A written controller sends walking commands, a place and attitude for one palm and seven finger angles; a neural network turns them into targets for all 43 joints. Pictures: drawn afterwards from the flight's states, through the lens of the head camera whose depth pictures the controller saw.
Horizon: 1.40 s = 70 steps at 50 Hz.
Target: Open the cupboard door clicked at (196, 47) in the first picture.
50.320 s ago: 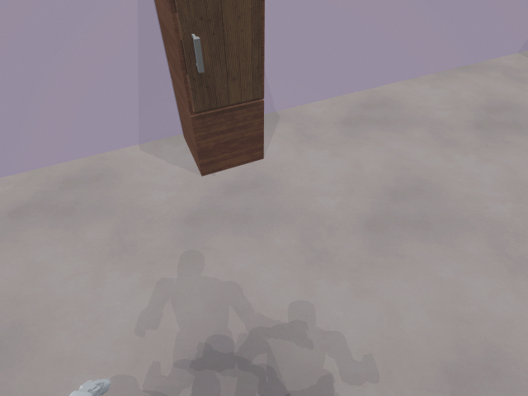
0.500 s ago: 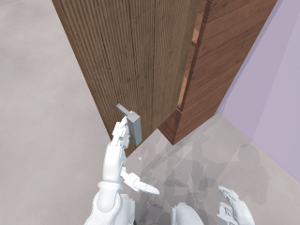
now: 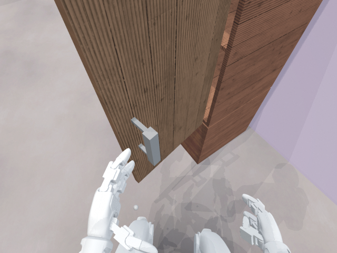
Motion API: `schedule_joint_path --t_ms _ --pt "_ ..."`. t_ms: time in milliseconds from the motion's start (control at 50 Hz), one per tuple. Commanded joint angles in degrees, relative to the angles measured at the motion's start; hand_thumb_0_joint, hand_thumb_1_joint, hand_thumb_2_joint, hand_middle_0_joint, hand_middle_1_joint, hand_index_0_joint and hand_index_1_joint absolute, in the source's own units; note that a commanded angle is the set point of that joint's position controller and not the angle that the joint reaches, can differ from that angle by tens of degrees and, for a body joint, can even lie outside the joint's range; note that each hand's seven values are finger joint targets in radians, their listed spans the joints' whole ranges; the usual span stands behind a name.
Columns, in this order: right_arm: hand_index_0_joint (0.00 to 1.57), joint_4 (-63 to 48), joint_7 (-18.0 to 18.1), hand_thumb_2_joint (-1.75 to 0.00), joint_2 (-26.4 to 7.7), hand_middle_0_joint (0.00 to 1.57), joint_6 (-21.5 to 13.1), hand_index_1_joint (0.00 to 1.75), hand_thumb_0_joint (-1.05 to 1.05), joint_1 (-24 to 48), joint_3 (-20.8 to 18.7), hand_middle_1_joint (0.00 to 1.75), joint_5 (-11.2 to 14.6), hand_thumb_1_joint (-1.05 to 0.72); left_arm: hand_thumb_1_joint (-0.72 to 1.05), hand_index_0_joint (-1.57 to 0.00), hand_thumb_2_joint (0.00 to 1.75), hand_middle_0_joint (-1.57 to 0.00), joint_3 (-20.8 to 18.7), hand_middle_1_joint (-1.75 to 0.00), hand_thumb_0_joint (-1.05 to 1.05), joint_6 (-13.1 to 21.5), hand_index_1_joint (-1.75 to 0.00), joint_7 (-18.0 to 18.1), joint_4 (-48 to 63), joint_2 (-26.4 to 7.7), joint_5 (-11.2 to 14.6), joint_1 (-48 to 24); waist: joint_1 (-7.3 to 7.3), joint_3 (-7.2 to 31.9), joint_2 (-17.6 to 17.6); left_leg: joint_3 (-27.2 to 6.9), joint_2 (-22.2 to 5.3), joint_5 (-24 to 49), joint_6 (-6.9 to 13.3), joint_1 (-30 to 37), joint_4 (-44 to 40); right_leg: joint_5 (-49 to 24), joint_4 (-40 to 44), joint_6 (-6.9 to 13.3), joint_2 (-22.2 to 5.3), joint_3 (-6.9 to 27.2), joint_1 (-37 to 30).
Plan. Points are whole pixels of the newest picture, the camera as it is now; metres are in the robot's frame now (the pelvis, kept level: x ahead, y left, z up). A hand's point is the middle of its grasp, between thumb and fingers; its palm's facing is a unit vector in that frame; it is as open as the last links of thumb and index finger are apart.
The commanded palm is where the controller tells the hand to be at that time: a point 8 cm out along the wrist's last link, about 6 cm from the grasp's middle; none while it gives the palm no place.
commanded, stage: slide the hand sideways off the handle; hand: left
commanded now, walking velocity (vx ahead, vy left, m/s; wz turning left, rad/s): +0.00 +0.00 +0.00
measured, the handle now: (146, 142) +0.35 +0.08 +0.05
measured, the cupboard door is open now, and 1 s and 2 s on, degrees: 100 100 100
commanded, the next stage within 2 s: draw the hand back to the body in 0.22 s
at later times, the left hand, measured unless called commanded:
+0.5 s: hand (107, 217) +0.19 +0.12 +0.08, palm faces -0.04 -1.00 -0.05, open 16.3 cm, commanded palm +0.16 +0.18 +0.08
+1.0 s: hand (41, 208) +0.19 +0.20 +0.16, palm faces +0.12 -0.95 -0.29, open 15.1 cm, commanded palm +0.16 +0.25 +0.19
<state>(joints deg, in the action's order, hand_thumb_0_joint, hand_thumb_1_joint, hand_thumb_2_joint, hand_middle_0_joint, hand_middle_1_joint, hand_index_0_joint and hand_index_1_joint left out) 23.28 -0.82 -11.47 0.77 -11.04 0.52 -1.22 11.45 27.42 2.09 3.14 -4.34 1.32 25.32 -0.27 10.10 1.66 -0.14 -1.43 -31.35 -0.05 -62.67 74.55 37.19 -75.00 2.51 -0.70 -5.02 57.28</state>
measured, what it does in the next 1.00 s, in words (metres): rises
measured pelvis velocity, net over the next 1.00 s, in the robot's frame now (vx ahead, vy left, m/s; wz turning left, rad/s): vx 0.01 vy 0.02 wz -0.01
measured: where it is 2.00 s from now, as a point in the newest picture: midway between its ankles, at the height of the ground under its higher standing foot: outside the picture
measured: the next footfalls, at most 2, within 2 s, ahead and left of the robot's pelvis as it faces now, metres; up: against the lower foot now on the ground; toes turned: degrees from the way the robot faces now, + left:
none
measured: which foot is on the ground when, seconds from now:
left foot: down 0.00-1.00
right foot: down 0.00-1.00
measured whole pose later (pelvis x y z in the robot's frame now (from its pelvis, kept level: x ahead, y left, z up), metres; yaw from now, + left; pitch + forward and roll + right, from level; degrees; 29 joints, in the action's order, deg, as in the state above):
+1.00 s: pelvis +0.01 +0.02 +0.07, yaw -1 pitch +7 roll -2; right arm 22.1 7.3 -12.4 0.5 -16.9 1.8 2.1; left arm -3.0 5.0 3.3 23.4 -16.5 4.2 38.9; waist -0.7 8.9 3.6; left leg 1.0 -1.2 -24.1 1.3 -35.9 52.6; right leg 27.5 -50.5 0.6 0.0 -3.8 30.3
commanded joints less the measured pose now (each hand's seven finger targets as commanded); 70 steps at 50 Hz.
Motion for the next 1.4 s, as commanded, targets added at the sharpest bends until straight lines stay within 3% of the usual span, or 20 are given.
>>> schedule_joint_path --t_ms 0,80,160,300,360,440,560,660,740,800,820,840,860,880,920,960,1000,1180,1260,1380 --pt "0.2 -8.7 0.79 -0.9 -5.72 0.2 -3.45 0.3 0.0 1.47 -2.79 0.3 0.38 -0.9 -0.5 -0.15 0.3 -0.15 -2.17 -0.3 0.0 5.22 -0.3 -0.79 14.32 -1.72 2.01 0.45 1.18 14.26 -3.43 -1.83 2.12 12.97 1.4 12.16 -7.4 -20.72 11.94 -0.78 1.39 3.7 -7.41" --pt "0.2 -8.29 1.22 -0.9 -5.94 0.2 -4.38 0.3 0.0 1.56 -3.11 0.3 0.44 -0.9 -0.5 -0.15 0.3 -0.15 -3.32 -0.3 0.0 6.19 -0.3 -2.7 14.41 -2.54 3.22 2.47 1.42 14.39 -3.9 -1.71 2.13 12.41 1.45 10.66 -6.18 -20.81 11.95 -1.15 1.26 4.47 -7.16" --pt "0.2 -7.91 1.75 -0.9 -5.83 0.2 -4.27 0.3 0.0 1.64 -3.54 0.3 0.74 -0.9 -0.5 -0.15 0.3 -0.15 -7.25 -0.3 0.0 5.13 -0.3 -5.19 13.2 -5.37 4.47 6.82 0.34 14.62 -4.11 -1.43 2.06 12.2 1.27 8.31 -5.52 -21.54 12.48 -1.42 0.89 6.14 -9.41" --pt "0.2 -7.69 2.5 -0.9 -5.74 0.2 -5.62 0.3 0.0 2.05 -3.59 0.3 1.0 -0.9 -0.5 -0.15 0.3 -0.15 -7.52 -0.3 0.0 6.19 -0.3 -7.72 16.51 -4.77 7.34 5.62 1.11 13.93 -3.25 -1.49 2.01 11.21 1.26 7.58 -4.28 -20.39 12.49 -1.86 0.54 6.8 -8.22" --pt "0.2 -8.52 3.07 -0.9 -5.95 0.2 -5.56 0.3 0.0 1.74 -3.77 0.3 1.19 -0.9 -0.5 -0.15 0.3 -0.15 -11.51 -0.3 0.0 6.27 -0.3 -7.69 24.38 -10.0 8.2 6.16 -0.83 18.21 0.13 -1.53 1.92 13.75 1.47 11.35 -6.33 -21.58 13.04 -1.37 0.88 6.72 -11.54" --pt "0.2 -9.26 3.67 -0.9 -5.7 0.2 -4.38 0.3 0.0 0.96 -3.7 0.3 2.27 -0.9 -0.5 -0.15 0.3 -0.15 -12.79 -0.3 0.0 1.88 -0.3 -8.05 23.94 -10.19 8.92 9.54 0.13 13.57 -2.25 -1.23 1.91 11.96 1.55 14.08 -10.19 -19.5 17.59 -2.03 1.14 6.3 -13.31" --pt "0.2 -10.17 5.1 -0.9 -6.85 0.2 -3.73 0.3 0.0 1.13 -2.83 0.3 3.14 -0.9 -0.5 -0.15 0.3 -0.15 -14.51 -0.3 0.0 -5.35 -0.3 -9.73 20.33 -10.3 11.09 8.35 1.74 4.64 -6.86 -1.43 1.97 6.16 1.69 14.84 -14.3 -7.24 25.67 -2.57 1.0 6.54 -14.0" --pt "0.2 -10.4 5.63 -0.9 -7.21 0.2 -4.97 0.3 0.0 0.28 -2.29 0.3 3.03 -0.9 -0.5 -0.15 0.3 -0.15 -18.39 -0.3 0.0 -4.08 -0.3 -10.69 26.3 -14.15 12.84 7.01 0.48 6.26 -0.41 -1.66 1.92 9.25 1.66 20.45 -17.8 -11.22 26.15 -1.89 1.49 5.11 -17.25" --pt "0.2 -10.28 5.2 -0.9 -6.62 0.2 -6.09 0.3 0.0 -0.15 -2.05 0.3 3.53 -0.9 -0.43 -0.15 0.33 -0.15 -18.72 -0.3 0.0 -3.55 -0.3 -11.44 28.82 -13.78 14.16 9.99 -0.13 5.94 3.54 -2.02 1.75 12.38 1.49 25.98 -21.6 -16.43 26.27 -1.52 2.36 2.43 -19.03" --pt "0.2 -9.9 5.03 -0.9 -6.79 0.2 -6.42 0.3 0.0 0.14 -2.11 0.3 3.99 -0.9 -0.32 -0.16 0.37 -0.16 -19.81 -0.3 0.0 -5.83 -0.3 -11.99 27.5 -14.62 14.27 10.68 0.31 3.19 2.79 -2.41 1.4 12.04 1.45 27.14 -23.67 -16.57 27.63 -1.71 2.6 1.5 -19.37" --pt "0.2 -11.14 7.01 -0.9 -7.17 0.2 -4.71 0.3 0.0 0.1 -2.22 0.3 3.6 -0.9 -0.29 -0.16 0.39 -0.16 -20.99 -0.3 0.0 -11.02 -0.3 -4.88 30.15 -22.4 5.79 13.07 -3.36 5.71 3.47 -1.41 0.64 12.84 1.41 29.63 -27.68 -16.92 31.27 -0.72 0.65 4.88 -22.2" --pt "0.2 -12.14 7.71 -0.9 -6.09 0.2 -3.97 0.3 0.0 -0.16 -1.52 0.3 3.56 -0.9 -0.26 -0.16 0.4 -0.16 -18.34 -0.3 0.0 -14.29 -0.3 -1.61 31.48 -17.77 4.87 14.35 -1.58 2.88 3.93 -1.19 0.68 12.71 1.51 31.05 -28.91 -16.53 32.62 -0.92 0.46 4.17 -22.11" --pt "0.2 -11.81 7.95 -0.9 -6.26 0.2 -3.8 0.3 0.0 -0.12 -1.54 0.3 3.49 -0.9 -0.22 -0.16 0.42 -0.16 -18.15 -0.3 0.0 -16.24 -0.3 0.02 31.43 -16.96 4.35 13.76 -1.35 1.78 1.66 -1.81 0.63 12.17 1.49 31.01 -29.68 -15.96 33.48 -1.02 0.53 3.6 -22.49" --pt "0.2 -11.46 8.1 -0.9 -5.97 0.2 -3.34 0.3 0.0 -0.16 -1.3 0.3 3.52 -0.9 -0.18 -0.16 0.43 -0.16 -16.55 -0.3 0.0 -18.05 -0.3 1.12 30.61 -15.23 3.48 14.94 -0.96 -0.72 2.8 -1.24 0.41 11.95 1.64 31.74 -30.21 -15.93 34.11 -1.27 0.46 3.34 -22.8" --pt "0.2 -11.22 8.45 -0.9 -6.43 0.2 -2.84 0.3 0.0 -0.38 -0.95 0.3 3.4 -0.9 -0.12 -0.16 0.47 -0.16 -18.28 -0.3 0.0 -20.06 -0.3 3.2 33.12 -17.75 2.36 12.9 -0.89 -0.24 2.15 -1.61 0.17 13.48 1.79 34.25 -31.75 -17.49 35.09 -1.25 0.58 2.59 -24.81" --pt "0.2 -10.44 8.94 -0.9 -6.66 0.2 -3.08 0.3 0.0 -0.1 -0.57 0.3 2.99 -0.9 -0.05 -0.17 0.5 -0.17 -21.31 -0.3 0.0 -21.44 -0.3 4.91 33.21 -20.68 1.85 10.94 -1.16 -0.33 -1.1 -1.52 0.23 14.63 1.95 35.66 -33.15 -18.58 37.1 -1.33 0.58 2.45 -27.87" --pt "0.2 -9.87 9.28 -0.9 -6.63 0.2 -3.73 0.3 0.0 -0.01 -0.27 0.3 2.94 -0.9 0.02 -0.17 0.52 -0.17 -22.17 -0.3 0.0 -22.16 -0.3 6.01 33.87 -21.22 1.53 9.67 -1.02 0.15 -1.58 -1.26 0.19 16.06 2.1 38.33 -34.37 -20.23 38.2 -1.51 0.33 2.33 -29.8" --pt "0.2 -5.38 8.22 -0.9 -7.13 0.2 -7.51 0.3 0.0 1.93 0.75 0.3 2.74 -0.9 0.34 -0.18 0.66 -0.18 -25.66 -0.3 0.0 -22.91 -0.3 7.44 35.71 -22.05 1.08 4.67 -1.77 -3.05 4.98 -2.57 -0.25 21.39 1.39 47.09 -41.98 -24.12 43.35 -1.29 0.3 1.91 -36.67" --pt "0.2 -3.41 7.59 -0.9 -7.19 0.2 -8.23 0.3 0.0 3.09 0.64 0.3 2.46 -0.9 0.48 -0.19 0.72 -0.19 -30.07 -0.3 0.0 -22.81 -0.3 7.45 32.46 -24.04 1.64 5.13 -2.69 -5.17 -0.05 -2.31 -0.29 23.55 1.1 48.06 -44.81 -26.46 45.94 -1.21 0.56 1.46 -41.07" --pt "0.2 -1.53 7.06 -0.9 -7.14 0.2 -8.8 0.3 0.0 5.06 0.37 0.3 2.33 -0.9 0.69 -0.19 0.81 -0.19 -35.33 -0.3 0.0 -21.73 -0.3 6.97 33.35 -26.16 2.46 -0.13 -3.15 -5.84 1.98 -0.95 -0.12 26.74 1.06 51.88 -47.7 -30.32 49.14 -1.27 0.49 2.11 -45.28"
